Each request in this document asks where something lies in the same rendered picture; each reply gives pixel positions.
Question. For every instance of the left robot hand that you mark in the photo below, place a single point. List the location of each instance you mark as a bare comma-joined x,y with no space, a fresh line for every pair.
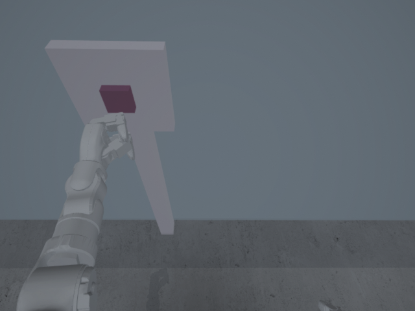
96,145

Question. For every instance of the button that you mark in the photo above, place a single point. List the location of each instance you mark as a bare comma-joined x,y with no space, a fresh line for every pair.
118,98

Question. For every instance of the robot left upper arm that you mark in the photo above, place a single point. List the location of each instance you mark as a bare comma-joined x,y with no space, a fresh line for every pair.
61,288

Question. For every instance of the panel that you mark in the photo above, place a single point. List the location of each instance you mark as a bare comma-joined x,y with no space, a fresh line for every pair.
83,66

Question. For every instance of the left robot forearm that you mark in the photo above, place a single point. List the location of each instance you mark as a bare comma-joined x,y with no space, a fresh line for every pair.
75,235

